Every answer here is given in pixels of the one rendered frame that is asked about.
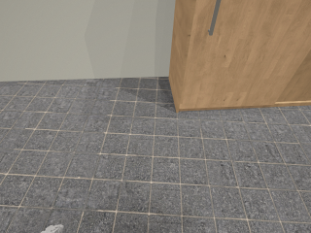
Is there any handle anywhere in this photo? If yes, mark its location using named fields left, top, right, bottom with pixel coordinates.
left=208, top=0, right=222, bottom=36

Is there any wardrobe door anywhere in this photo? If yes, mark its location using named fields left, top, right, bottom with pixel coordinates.
left=276, top=50, right=311, bottom=102
left=179, top=0, right=311, bottom=109

